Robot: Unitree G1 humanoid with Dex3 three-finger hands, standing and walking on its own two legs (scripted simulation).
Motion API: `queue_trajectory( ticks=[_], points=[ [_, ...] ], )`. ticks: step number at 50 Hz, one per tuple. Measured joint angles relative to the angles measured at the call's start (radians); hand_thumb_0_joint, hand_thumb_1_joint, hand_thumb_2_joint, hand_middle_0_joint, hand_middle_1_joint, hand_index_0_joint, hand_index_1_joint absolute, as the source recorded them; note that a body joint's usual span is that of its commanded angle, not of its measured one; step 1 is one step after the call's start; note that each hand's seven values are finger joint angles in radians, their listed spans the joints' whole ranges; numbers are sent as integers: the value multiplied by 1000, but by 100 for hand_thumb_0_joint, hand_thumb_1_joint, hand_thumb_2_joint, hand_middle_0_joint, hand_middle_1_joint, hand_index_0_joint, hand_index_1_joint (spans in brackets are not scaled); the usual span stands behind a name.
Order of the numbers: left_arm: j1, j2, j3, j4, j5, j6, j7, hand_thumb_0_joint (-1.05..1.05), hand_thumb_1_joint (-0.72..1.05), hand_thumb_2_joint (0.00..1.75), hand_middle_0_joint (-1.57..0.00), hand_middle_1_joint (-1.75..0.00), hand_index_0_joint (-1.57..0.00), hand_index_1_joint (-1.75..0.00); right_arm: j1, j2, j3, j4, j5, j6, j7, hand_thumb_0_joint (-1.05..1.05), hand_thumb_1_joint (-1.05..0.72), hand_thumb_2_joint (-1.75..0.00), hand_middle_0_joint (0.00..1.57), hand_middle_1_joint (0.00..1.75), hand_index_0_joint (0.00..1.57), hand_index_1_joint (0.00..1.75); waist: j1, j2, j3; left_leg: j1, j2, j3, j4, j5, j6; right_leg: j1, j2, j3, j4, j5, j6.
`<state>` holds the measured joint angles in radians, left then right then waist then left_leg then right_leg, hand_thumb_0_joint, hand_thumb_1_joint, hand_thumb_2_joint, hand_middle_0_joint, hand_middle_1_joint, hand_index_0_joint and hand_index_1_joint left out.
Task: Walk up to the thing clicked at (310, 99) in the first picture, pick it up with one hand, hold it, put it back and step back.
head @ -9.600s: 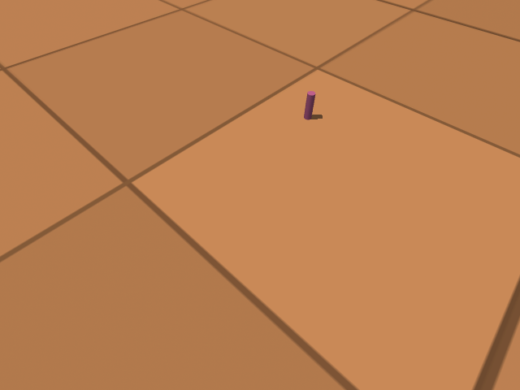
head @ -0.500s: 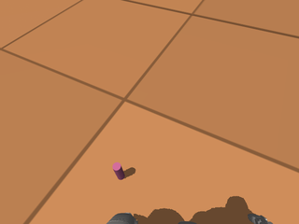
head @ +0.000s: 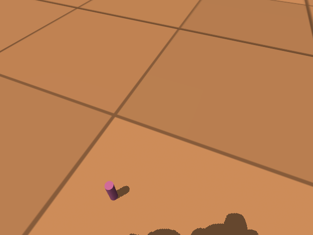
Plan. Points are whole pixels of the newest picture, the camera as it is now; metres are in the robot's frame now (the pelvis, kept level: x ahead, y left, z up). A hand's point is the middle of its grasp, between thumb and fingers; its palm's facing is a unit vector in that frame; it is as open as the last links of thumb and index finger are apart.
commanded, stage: walk up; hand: left
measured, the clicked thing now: (111, 191) +0.45 +0.26 -0.67
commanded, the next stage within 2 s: none
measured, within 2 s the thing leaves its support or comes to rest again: neither
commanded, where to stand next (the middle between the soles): +0.12 +0.02 m, yaw +3 degrees
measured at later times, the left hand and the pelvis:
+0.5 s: hand out of the picture +0.10 +0.32 -0.15, palm faces -0.01 -0.91 -0.41, open 7.4 cm; pelvis +0.00 +0.04 +0.00, yaw +1 degrees
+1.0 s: hand out of the picture +0.06 +0.28 -0.13, palm faces -0.02 -0.94 -0.34, open 7.4 cm; pelvis +0.01 +0.03 +0.02, yaw +1 degrees
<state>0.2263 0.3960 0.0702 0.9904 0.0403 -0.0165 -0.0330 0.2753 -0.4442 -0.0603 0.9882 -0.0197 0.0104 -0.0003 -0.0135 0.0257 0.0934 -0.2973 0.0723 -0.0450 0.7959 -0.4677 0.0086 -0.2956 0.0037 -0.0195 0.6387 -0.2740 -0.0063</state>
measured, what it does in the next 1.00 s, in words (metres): steps on the spot: left foot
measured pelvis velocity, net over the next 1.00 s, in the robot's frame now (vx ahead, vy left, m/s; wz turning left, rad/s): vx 0.01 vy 0.03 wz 0.01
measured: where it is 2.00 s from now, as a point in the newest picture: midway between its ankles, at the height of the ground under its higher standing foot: outside the picture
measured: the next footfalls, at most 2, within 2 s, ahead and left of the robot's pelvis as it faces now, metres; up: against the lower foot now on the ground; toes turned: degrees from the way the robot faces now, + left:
left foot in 0.24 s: +0.10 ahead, +0.15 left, +0.00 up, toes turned +2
left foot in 1.36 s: +0.18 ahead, +0.17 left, +0.00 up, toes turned +3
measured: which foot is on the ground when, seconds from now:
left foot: up 0.00-0.22, down 0.24-1.00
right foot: down 0.00-1.00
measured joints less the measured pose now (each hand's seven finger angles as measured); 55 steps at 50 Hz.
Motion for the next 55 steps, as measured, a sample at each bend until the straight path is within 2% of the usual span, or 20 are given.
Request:
queue_trajectory(
  ticks=[3, 9, 11, 12, 13, 15, 18, 19, 20, 21, 23, 26, 35, 45, 49, 50, 53, 55],
  points=[
    [-2, -29, -17, -7, -3, -6, 4, 1, 91, 90, -21, -30, -20, -30, -6, 0, 3, 9, 9, 5, 3, 1, -91, -90, 20, 30, 20, 30, 18, 11, 2, -50, -52, -12, 90, -34, 15, 17, -9, 8, -28, -2, -9],
    [-17, -37, -37, -18, -16, -24, 21, 1, 90, 90, -21, -30, -21, -30, -26, 22, 12, 2, 7, 7, 15, 1, -91, -90, 20, 30, 20, 30, 24, 25, 3, -65, -45, 12, -15, 28, 11, 33, -26, -4, -43, -8, 14],
    [-38, -26, -39, -20, -25, -18, 28, 1, 90, 90, -21, -30, -21, -30, -41, 31, 11, -3, 7, 7, 19, 1, -91, -90, 20, 30, 20, 30, 20, 15, 10, -40, -43, 28, -95, 94, 11, 18, -41, -5, -4, -31, 25],
    [-51, -20, -40, -22, -30, -13, 32, 1, 90, 90, -21, -30, -21, -30, -51, 36, 9, -4, 7, 6, 20, 1, -91, -90, 20, 30, 20, 30, 16, 8, 16, -29, -48, 33, -130, 173, 5, 8, -51, -5, 22, -46, 33],
    [-67, -13, -39, -22, -35, -7, 37, 1, 90, 90, -21, -30, -21, -30, -66, 45, 7, -3, 5, 6, 19, 1, -91, -90, 20, 30, 20, 30, 16, -10, 28, -26, -62, 43, -134, 197, -2, -1, -67, 5, 46, -58, 39],
    [-96, -4, -38, -25, -49, 5, 46, 1, 90, 90, -21, -30, -20, -30, -93, 58, 10, -6, 7, 6, 19, 1, -91, -90, 20, 30, 20, 30, 21, -29, 41, -31, -73, 59, -127, 187, -1, -21, -74, 29, 74, -58, 20],
    [-129, 8, -40, -19, -55, 14, 50, 1, 90, 90, -21, -30, -20, -30, -130, 72, 19, -12, 11, 4, 23, 1, -90, -90, 20, 30, 20, 30, 15, -22, 43, -49, -62, 49, -115, 179, 7, -20, -34, 36, 103, -154, -11],
    [-135, 13, -40, -17, -54, 12, 50, 1, 90, 90, -21, -30, -20, -30, -140, 76, 22, -15, 12, 7, 23, 1, -90, -90, 20, 30, 20, 30, 17, -25, 39, -56, -60, 49, -115, 181, 8, -12, -27, 33, 94, -146, -17],
    [-137, 19, -40, -16, -54, 8, 51, 1, 91, 90, -21, -30, -20, -30, -151, 80, 25, -20, 13, 10, 24, 1, -90, -90, 20, 30, 21, 30, 20, -30, 35, -64, -61, 54, -114, 182, 7, -2, -24, 29, 77, -97, -21],
    [-138, 23, -39, -14, -53, 2, 52, 1, 91, 90, -21, -30, -20, -30, -165, 80, 28, -24, 16, 11, 23, 1, -90, -90, 20, 30, 21, 30, 25, -34, 33, -73, -61, 61, -107, 181, 7, 8, -26, 28, 54, -69, -11],
    [-143, 15, -40, -2, -47, -6, 55, 1, 91, 90, -21, -30, -20, -30, -200, 74, 29, -24, 25, 10, 18, 1, -90, -90, 20, 30, 21, 30, 27, -13, 47, -81, -47, 59, -92, 179, 4, 18, -14, 26, 33, -80, 21],
    [-138, 6, -54, 22, -37, -3, 46, 1, 91, 90, -21, -30, -20, -30, -224, 76, 32, -16, 28, 2, 15, 1, -90, -90, 20, 30, 20, 30, 25, -10, 43, -59, -57, 64, -132, 204, 6, 31, -25, 30, 14, -69, 34],
    [-103, -26, -73, 98, -31, -5, 25, 1, 91, 90, -21, -30, -20, -30, -229, 95, 56, 65, 16, -4, 34, 1, -90, -90, 20, 30, 20, 30, 33, -9, -14, 13, -58, 63, -283, 286, 0, 97, -25, 26, -127, 8, 29],
    [-90, -49, -70, 155, -29, -9, 19, 1, 90, 90, -21, -30, -20, -30, -205, 85, 51, 139, 17, -7, 33, 1, -90, -90, 20, 30, 20, 30, 27, -7, -25, 71, -53, 59, -400, 342, -9, 157, -18, 20, -249, 68, 28],
    [-97, -48, -67, 163, -27, -8, 19, 1, 90, 90, -21, -30, -20, -30, -196, 83, 48, 155, 17, -8, 30, 1, -91, -90, 20, 30, 20, 30, 20, -8, -28, 79, -51, 58, -420, 348, -11, 166, -17, 20, -272, 76, 27],
    [-96, -47, -62, 159, -23, -7, 15, 1, 91, 90, -21, -30, -20, -30, -189, 83, 42, 152, 13, -7, 34, 1, -91, -90, 20, 30, 20, 30, 18, -10, -31, 75, -53, 58, -407, 314, -6, 163, -17, 20, -262, 47, 21],
    [-66, -40, -50, 135, -8, -13, 3, 1, 91, 90, -21, -30, -20, -30, -142, 80, 26, 128, -2, -10, 50, 1, -91, -90, 20, 30, 20, 30, 16, -19, -65, 66, -67, 55, -365, 135, 14, 143, -19, 34, -200, -136, -8],
    [-44, -33, -44, 118, -3, -18, 3, 1, 91, 90, -21, -30, -20, -30, -116, 72, 16, 110, -6, -12, 53, 1, -90, -90, 20, 30, 20, 30, 13, -19, -79, 65, -70, 53, -365, 130, 24, 134, -18, 40, -186, -157, -22]
  ],
)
